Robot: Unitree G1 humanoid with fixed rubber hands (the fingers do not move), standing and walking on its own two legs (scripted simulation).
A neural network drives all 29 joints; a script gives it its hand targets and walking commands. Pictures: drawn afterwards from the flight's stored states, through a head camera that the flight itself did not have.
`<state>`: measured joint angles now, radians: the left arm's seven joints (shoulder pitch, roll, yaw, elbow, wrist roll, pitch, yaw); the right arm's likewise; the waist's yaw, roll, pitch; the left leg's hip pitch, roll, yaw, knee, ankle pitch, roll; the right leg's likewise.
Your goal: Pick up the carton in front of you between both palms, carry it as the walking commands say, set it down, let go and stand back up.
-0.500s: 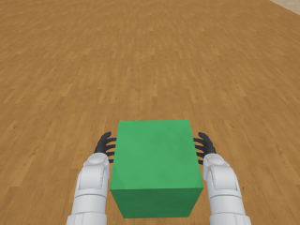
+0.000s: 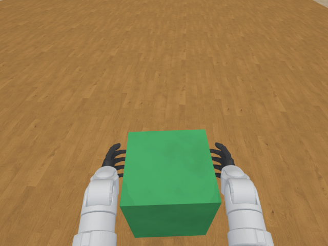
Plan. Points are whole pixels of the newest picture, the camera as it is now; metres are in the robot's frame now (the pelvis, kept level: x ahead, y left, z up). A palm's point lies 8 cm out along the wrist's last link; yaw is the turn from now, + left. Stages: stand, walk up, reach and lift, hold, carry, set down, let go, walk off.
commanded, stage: hold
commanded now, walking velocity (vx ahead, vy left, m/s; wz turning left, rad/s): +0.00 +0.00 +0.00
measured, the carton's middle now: (168, 185) +0.29 +0.00 -0.04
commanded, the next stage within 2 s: set down in 0.44 s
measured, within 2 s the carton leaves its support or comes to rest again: neither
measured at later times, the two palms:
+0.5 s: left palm (119, 170) +0.28 +0.13 +0.05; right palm (239, 174) +0.28 -0.17 +0.05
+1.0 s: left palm (133, 183) +0.33 +0.11 -0.10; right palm (227, 189) +0.32 -0.19 -0.10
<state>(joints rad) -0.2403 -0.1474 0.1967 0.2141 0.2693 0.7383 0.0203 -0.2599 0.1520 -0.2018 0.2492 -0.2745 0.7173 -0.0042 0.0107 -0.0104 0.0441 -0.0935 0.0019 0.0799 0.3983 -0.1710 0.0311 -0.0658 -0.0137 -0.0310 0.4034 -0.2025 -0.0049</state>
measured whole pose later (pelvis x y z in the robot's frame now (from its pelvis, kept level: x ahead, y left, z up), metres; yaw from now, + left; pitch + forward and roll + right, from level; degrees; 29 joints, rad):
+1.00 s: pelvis -0.02 -0.01 -0.04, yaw -1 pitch +14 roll +0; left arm -0.47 -0.20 0.40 0.53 0.32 0.20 0.04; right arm -0.48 0.15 -0.44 0.54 -0.34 0.20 0.03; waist -0.04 0.01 0.09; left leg -0.76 -0.01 0.03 0.78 -0.27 0.02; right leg -0.74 0.00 -0.02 0.80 -0.31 -0.02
